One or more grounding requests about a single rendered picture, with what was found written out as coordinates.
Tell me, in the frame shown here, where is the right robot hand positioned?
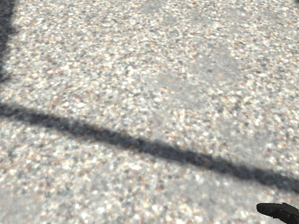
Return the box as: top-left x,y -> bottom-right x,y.
256,203 -> 299,224

